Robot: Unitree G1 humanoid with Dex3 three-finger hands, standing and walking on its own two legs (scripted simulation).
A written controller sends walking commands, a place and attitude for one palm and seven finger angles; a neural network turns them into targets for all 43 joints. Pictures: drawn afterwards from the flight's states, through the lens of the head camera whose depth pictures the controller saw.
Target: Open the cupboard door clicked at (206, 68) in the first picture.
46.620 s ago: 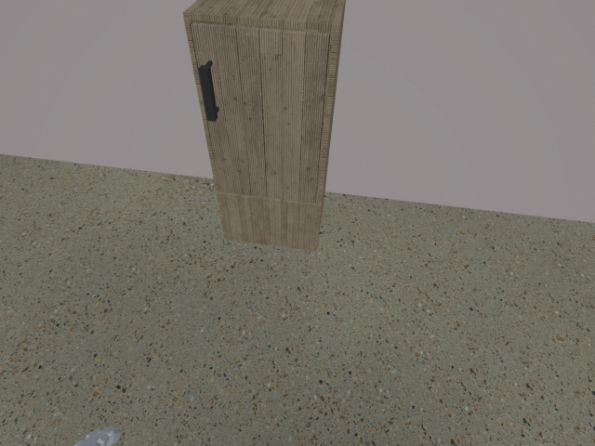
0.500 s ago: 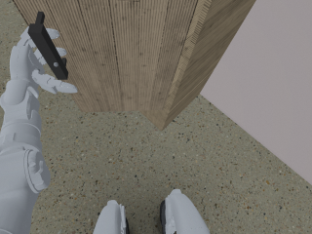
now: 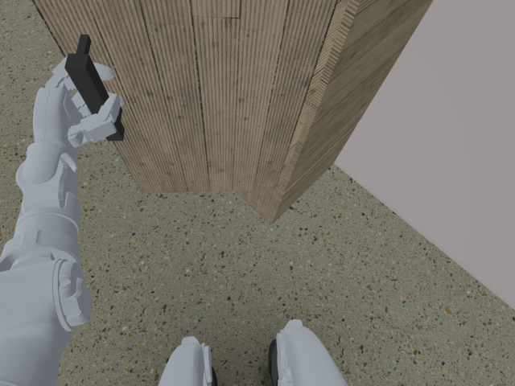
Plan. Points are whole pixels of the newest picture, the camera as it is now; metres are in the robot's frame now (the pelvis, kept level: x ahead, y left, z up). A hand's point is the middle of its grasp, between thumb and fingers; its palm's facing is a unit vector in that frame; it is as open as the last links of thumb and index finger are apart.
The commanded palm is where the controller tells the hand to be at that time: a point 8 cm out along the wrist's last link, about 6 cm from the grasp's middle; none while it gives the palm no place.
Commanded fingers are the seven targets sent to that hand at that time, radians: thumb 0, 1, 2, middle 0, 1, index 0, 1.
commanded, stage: close the thumb around the handle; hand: left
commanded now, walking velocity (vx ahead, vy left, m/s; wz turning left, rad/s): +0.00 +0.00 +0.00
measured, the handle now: (101, 92) +0.55 +0.21 +0.05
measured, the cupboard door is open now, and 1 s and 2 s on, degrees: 48 81 93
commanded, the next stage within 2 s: pull the door open along its arc in 0.12 s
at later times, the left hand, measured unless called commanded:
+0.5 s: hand (111, 135) +0.47 +0.18 +0.06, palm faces +0.00 -1.00 -0.02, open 6.2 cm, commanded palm +0.41 +0.23 +0.06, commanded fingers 0.00 0.90 0.90 -0.40 -1.35 -0.40 -1.35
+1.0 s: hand (169, 225) +0.33 +0.10 +0.07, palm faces +0.38 -0.92 +0.03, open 6.5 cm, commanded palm +0.26 +0.16 +0.06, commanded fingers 0.00 0.90 0.90 -0.40 -1.35 -0.40 -1.35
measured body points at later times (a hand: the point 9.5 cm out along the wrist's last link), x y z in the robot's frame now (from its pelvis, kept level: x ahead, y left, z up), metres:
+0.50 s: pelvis +0.00 -0.01 +0.01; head +0.13 +0.00 +0.44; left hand +0.46 +0.24 +0.07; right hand +0.03 -0.28 -0.11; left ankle -0.01 +0.09 -0.65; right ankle +0.04 -0.14 -0.65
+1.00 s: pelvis +0.01 -0.03 +0.02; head +0.08 -0.04 +0.47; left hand +0.30 +0.14 +0.07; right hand +0.21 -0.24 -0.08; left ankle -0.01 +0.09 -0.65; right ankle +0.04 -0.14 -0.65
